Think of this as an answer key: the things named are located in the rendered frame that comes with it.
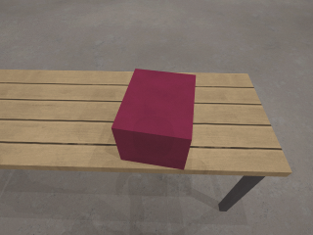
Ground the table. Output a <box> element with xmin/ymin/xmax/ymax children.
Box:
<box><xmin>0</xmin><ymin>70</ymin><xmax>292</xmax><ymax>212</ymax></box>

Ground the carton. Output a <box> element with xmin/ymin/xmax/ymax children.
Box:
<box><xmin>112</xmin><ymin>69</ymin><xmax>196</xmax><ymax>170</ymax></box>

